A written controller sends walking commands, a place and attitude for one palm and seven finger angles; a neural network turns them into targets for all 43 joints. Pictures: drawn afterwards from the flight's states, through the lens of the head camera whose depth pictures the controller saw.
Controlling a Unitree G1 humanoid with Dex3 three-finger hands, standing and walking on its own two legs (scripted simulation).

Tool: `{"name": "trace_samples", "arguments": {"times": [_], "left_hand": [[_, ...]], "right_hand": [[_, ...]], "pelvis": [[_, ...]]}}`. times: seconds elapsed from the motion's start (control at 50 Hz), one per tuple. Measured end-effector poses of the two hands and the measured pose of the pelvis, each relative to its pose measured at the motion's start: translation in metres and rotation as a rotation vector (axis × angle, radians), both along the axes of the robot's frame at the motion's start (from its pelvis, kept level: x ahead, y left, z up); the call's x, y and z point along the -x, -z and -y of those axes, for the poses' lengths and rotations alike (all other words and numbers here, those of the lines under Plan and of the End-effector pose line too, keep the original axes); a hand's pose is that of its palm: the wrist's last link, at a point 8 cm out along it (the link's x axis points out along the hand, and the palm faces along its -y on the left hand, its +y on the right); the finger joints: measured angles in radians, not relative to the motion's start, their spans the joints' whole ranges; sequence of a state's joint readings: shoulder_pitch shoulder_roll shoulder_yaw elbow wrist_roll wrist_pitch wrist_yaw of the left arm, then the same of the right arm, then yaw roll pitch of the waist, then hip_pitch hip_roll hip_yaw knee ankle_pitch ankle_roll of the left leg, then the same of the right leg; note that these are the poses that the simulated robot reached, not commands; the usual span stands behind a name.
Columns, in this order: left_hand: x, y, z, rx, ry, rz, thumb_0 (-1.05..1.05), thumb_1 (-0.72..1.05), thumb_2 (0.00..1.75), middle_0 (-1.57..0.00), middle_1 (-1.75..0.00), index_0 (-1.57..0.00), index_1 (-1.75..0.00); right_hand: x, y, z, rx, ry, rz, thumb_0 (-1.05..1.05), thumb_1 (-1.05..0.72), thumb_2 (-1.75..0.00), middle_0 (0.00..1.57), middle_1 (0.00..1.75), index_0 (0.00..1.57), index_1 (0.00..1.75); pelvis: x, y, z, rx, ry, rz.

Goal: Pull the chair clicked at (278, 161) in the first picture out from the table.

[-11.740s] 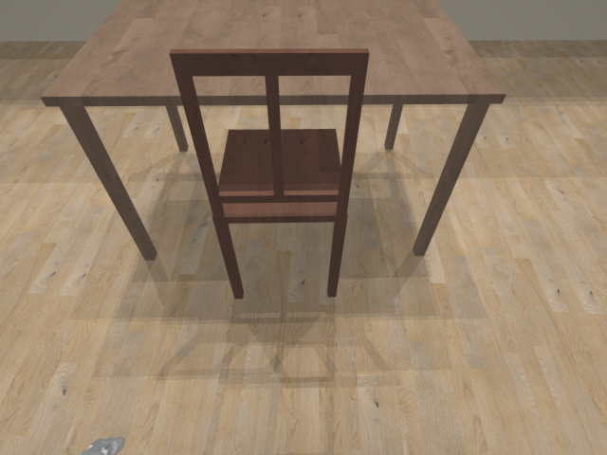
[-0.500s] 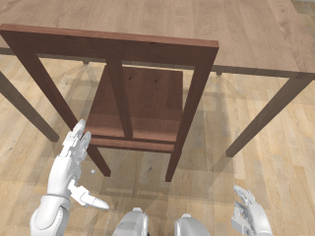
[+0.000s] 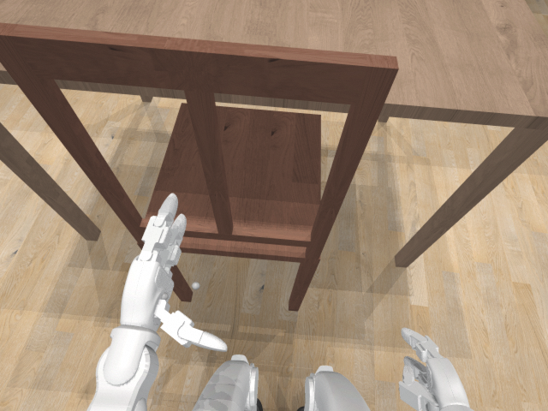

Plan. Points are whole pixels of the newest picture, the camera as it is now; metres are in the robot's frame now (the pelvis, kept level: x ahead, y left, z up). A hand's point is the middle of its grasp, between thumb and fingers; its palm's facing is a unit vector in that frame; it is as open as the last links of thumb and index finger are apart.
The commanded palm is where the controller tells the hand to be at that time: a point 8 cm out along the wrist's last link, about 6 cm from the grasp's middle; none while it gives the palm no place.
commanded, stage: aim the fingers beside a spindle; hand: left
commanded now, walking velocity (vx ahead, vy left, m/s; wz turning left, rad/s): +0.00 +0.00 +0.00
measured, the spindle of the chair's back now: (216, 179) +0.43 +0.11 +0.06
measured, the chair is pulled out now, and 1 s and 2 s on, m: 0.00 0.00 0.00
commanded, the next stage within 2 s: none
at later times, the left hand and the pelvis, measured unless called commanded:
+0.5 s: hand (224, 293) +0.27 +0.09 +0.01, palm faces -0.11 -0.99 +0.04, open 16.9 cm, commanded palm +0.26 +0.15 +0.02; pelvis +0.00 -0.01 +0.00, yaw +0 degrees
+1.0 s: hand (208, 278) +0.29 +0.11 +0.04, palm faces -0.02 -1.00 -0.04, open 16.9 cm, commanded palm +0.26 +0.16 +0.03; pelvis +0.00 -0.02 +0.00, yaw +0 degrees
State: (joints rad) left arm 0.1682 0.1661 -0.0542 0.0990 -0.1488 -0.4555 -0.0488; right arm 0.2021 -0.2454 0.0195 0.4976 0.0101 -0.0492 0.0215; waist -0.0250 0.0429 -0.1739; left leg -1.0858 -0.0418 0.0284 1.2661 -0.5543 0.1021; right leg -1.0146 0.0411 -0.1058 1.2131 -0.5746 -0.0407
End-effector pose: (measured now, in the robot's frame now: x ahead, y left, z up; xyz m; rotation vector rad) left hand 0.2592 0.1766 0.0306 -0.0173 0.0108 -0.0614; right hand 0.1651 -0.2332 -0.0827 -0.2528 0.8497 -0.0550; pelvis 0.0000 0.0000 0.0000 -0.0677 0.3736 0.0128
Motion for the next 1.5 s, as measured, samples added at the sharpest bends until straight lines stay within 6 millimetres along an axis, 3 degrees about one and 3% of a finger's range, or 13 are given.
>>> {"name": "trace_samples", "arguments": {"times": [0.2, 0.38, 0.56, 0.68, 0.74, 0.9, 1.04, 1.12, 1.22, 1.28, 1.38, 1.44, 1.5], "left_hand": [[-0.007, 0.020, 0.022, -0.003, 0.032, -0.063, -0.01, -0.49, 0.30, -0.06, -0.08, -0.06, -0.08], [-0.007, -0.006, 0.002, -0.035, -0.052, 0.012, -0.01, -0.49, 0.30, -0.06, -0.08, -0.06, -0.08], [0.002, 0.017, 0.043, 0.013, 0.063, -0.081, -0.01, -0.49, 0.30, -0.06, -0.08, -0.06, -0.08], [-0.003, -0.009, 0.007, -0.072, -0.088, 0.049, -0.01, -0.49, 0.30, -0.07, -0.08, -0.06, -0.08], [-0.004, -0.005, -0.003, -0.069, -0.098, 0.021, -0.01, -0.49, 0.30, -0.06, -0.08, -0.06, -0.08], [0.006, 0.023, 0.045, 0.021, 0.091, -0.103, -0.01, -0.49, 0.30, -0.06, -0.08, -0.05, -0.08], [-0.011, -0.014, 0.000, -0.077, -0.103, 0.083, -0.01, -0.49, 0.30, -0.07, -0.08, -0.06, -0.08], [-0.009, 0.005, -0.005, -0.052, -0.070, -0.037, -0.01, -0.49, 0.30, -0.06, -0.08, -0.05, -0.08], [0.004, 0.034, 0.038, 0.038, 0.096, -0.164, -0.01, -0.49, 0.30, -0.05, -0.08, -0.05, -0.08], [0.001, 0.017, 0.043, 0.029, 0.086, -0.062, -0.02, -0.49, 0.30, -0.06, -0.08, -0.06, -0.08], [-0.018, -0.019, 0.002, -0.069, -0.088, 0.120, -0.02, -0.49, 0.30, -0.07, -0.08, -0.06, -0.08], [-0.022, -0.003, -0.010, -0.071, -0.095, 0.021, -0.01, -0.49, 0.30, -0.06, -0.08, -0.06, -0.08], [-0.013, 0.030, 0.006, -0.012, -0.002, -0.149, -0.01, -0.49, 0.30, -0.05, -0.08, -0.05, -0.08]], "right_hand": [[-0.001, 0.008, 0.000, -0.017, 0.009, -0.022, 0.01, -0.90, -0.90, 0.20, 0.30, 0.20, 0.30], [0.002, 0.009, 0.002, -0.042, 0.006, -0.042, 0.01, -0.90, -0.90, 0.20, 0.30, 0.20, 0.30], [0.000, 0.004, 0.014, -0.018, 0.027, -0.012, 0.01, -0.90, -0.90, 0.20, 0.30, 0.20, 0.30], [0.001, 0.006, 0.018, -0.029, 0.016, -0.020, 0.01, -0.90, -0.90, 0.20, 0.30, 0.20, 0.30], [0.001, 0.009, 0.019, -0.040, 0.008, -0.028, 0.01, -0.90, -0.90, 0.20, 0.30, 0.20, 0.30], [0.003, 0.005, 0.024, -0.010, 0.034, -0.006, 0.01, -0.90, -0.90, 0.20, 0.30, 0.20, 0.30], [0.006, 0.009, 0.023, -0.028, 0.023, -0.025, 0.01, -0.90, -0.90, 0.20, 0.30, 0.20, 0.30], [0.007, 0.011, 0.020, -0.049, 0.019, -0.038, 0.01, -0.90, -0.90, 0.20, 0.30, 0.20, 0.30], [0.007, 0.007, 0.019, -0.017, 0.039, -0.020, 0.01, -0.90, -0.90, 0.20, 0.30, 0.20, 0.30], [0.007, 0.004, 0.020, 0.005, 0.043, -0.011, 0.01, -0.90, -0.90, 0.20, 0.30, 0.20, 0.30], [0.008, 0.009, 0.014, -0.020, 0.021, -0.036, 0.01, -0.90, -0.90, 0.20, 0.30, 0.20, 0.30], [0.008, 0.012, 0.010, -0.047, 0.013, -0.055, 0.01, -0.90, -0.90, 0.20, 0.30, 0.20, 0.30], [0.008, 0.010, 0.007, -0.049, 0.022, -0.055, 0.01, -0.90, -0.90, 0.20, 0.30, 0.20, 0.30]], "pelvis": [[0.001, 0.006, 0.003, -0.007, 0.008, -0.014], [-0.001, 0.000, 0.008, -0.011, 0.002, -0.001], [-0.001, 0.001, 0.014, -0.021, 0.009, -0.005], [0.000, 0.001, 0.020, -0.027, 0.011, 0.007], [0.001, 0.001, 0.022, -0.025, 0.004, 0.006], [0.001, 0.002, 0.022, -0.023, 0.008, -0.001], [0.001, 0.002, 0.023, -0.028, 0.012, 0.004], [0.001, 0.001, 0.020, -0.023, 0.004, 0.001], [0.001, 0.001, 0.015, -0.016, 0.003, -0.005], [0.000, 0.002, 0.014, -0.020, 0.013, -0.007], [0.001, 0.001, 0.013, -0.020, 0.012, -0.003], [0.001, 0.001, 0.011, -0.018, 0.007, -0.004], [0.001, 0.000, 0.009, -0.013, 0.001, -0.005]]}}
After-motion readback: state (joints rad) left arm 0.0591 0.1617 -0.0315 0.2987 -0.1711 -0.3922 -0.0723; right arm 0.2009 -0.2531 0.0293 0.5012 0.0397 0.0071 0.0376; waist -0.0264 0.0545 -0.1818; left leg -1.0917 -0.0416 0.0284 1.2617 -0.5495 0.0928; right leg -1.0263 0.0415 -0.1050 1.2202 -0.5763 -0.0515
